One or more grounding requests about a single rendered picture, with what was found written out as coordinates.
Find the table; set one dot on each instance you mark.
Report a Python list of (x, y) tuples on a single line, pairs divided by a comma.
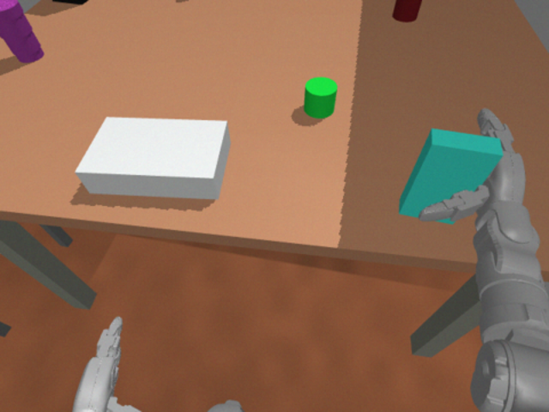
[(328, 187)]

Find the left robot hand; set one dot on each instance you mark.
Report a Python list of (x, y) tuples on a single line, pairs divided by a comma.
[(95, 392)]

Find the right robot arm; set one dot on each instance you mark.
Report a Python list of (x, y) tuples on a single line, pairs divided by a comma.
[(512, 367)]

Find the right robot hand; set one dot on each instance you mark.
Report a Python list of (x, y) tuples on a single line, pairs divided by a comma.
[(506, 182)]

